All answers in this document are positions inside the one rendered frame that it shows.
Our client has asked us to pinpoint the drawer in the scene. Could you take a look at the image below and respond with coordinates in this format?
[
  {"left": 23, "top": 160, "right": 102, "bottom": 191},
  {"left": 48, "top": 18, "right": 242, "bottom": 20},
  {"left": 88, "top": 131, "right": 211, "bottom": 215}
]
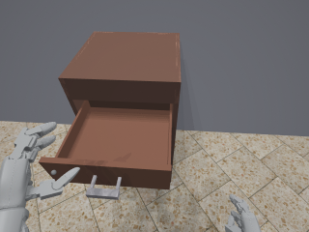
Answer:
[{"left": 39, "top": 100, "right": 173, "bottom": 190}]

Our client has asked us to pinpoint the left robot forearm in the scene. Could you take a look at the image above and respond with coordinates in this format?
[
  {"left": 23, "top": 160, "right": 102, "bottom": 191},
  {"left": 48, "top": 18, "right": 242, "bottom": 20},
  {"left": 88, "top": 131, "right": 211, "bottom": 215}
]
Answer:
[{"left": 0, "top": 207, "right": 30, "bottom": 232}]

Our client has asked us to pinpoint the right robot hand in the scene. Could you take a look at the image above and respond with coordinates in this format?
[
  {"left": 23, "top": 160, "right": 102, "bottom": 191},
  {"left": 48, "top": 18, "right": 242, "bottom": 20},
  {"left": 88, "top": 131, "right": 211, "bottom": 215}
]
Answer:
[{"left": 225, "top": 194, "right": 262, "bottom": 232}]

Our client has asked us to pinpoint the cabinet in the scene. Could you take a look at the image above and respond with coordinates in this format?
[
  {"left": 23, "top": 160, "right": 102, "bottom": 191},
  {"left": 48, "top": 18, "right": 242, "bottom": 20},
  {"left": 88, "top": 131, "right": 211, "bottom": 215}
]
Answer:
[{"left": 58, "top": 31, "right": 182, "bottom": 182}]

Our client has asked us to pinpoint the left robot hand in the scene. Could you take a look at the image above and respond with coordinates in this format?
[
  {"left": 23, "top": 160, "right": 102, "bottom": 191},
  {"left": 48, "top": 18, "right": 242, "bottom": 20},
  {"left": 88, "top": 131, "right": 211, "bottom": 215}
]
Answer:
[{"left": 0, "top": 122, "right": 80, "bottom": 210}]

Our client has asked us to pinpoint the handle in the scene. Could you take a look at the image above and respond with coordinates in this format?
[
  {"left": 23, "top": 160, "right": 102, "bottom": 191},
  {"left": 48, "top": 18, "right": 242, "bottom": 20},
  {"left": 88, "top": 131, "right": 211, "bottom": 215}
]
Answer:
[{"left": 85, "top": 175, "right": 122, "bottom": 200}]

